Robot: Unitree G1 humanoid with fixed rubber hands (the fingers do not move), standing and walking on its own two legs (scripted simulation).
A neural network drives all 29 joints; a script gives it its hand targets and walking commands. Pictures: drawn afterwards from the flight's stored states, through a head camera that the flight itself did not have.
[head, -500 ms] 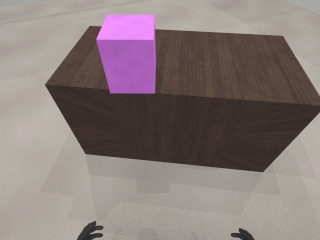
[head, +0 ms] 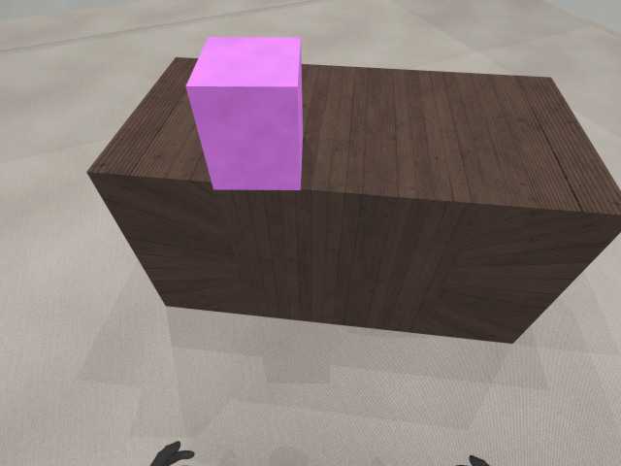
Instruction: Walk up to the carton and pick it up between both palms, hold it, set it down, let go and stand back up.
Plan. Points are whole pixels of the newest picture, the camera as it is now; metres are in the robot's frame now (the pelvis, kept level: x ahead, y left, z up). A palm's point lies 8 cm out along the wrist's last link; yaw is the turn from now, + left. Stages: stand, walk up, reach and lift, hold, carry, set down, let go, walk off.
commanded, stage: stand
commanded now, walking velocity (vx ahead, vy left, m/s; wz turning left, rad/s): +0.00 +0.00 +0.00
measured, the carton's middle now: (255, 116) +0.81 +0.15 +0.01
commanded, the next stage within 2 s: none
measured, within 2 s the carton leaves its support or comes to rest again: neither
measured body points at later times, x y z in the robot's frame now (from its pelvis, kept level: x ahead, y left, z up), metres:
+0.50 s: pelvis +0.01 +0.00 +0.00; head +0.04 -0.01 +0.45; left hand +0.11 +0.23 -0.12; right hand +0.09 -0.24 -0.13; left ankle -0.02 +0.13 -0.72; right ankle -0.02 -0.11 -0.72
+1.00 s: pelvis +0.00 -0.01 +0.02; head +0.01 -0.01 +0.46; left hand +0.03 +0.23 -0.13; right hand +0.03 -0.24 -0.14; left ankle -0.02 +0.13 -0.72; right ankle -0.02 -0.11 -0.72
